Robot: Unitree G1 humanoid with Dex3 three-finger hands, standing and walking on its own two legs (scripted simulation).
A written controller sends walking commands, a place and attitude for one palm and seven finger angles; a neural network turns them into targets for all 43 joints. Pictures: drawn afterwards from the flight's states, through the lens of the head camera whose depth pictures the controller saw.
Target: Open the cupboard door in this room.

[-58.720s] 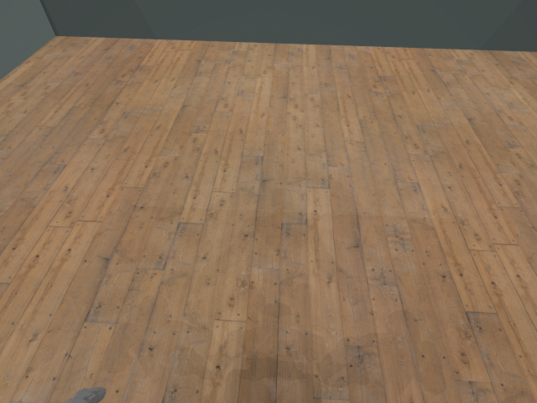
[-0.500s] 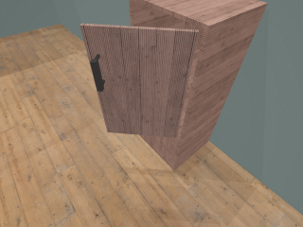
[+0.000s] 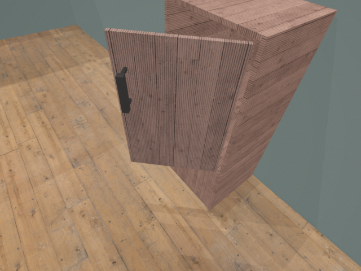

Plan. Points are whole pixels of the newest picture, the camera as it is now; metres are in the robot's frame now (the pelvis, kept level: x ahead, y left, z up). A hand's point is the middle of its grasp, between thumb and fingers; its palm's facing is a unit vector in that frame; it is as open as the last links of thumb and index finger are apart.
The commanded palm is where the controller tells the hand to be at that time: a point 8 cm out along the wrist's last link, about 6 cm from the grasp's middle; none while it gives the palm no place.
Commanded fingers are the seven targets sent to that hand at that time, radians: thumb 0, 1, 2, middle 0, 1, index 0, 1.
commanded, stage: shuffle to correct the standing spot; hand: left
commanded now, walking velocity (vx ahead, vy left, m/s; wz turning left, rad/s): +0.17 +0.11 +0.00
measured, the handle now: (125, 90) +0.60 +0.23 +0.06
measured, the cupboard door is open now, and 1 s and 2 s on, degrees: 45 45 45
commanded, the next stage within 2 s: come to a stop and stand still in 0.06 s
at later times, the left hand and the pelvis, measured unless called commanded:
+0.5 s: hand out of the picture +0.15 +0.17 -0.17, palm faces +0.01 -0.97 -0.22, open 7.3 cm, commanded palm none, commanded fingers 0.00 0.90 0.90 -0.20 -0.30 -0.20 -0.30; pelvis +0.07 +0.00 +0.00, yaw +0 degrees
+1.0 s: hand out of the picture +0.04 +0.19 -0.16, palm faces +0.06 -0.96 -0.28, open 7.4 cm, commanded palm none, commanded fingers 0.00 0.90 0.90 -0.20 -0.30 -0.20 -0.30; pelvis +0.01 -0.01 +0.00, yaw +0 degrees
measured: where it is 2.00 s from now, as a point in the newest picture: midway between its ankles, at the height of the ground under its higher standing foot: outside the picture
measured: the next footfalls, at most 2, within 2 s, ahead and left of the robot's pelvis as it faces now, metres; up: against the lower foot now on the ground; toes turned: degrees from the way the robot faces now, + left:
right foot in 0.34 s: +0.15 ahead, -0.10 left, +0.00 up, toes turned -6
right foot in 1.74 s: +0.02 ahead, -0.12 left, +0.00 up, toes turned +4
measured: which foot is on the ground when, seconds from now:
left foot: down 0.00-1.00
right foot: down 0.00-0.02, up 0.04-0.32, down 0.34-1.00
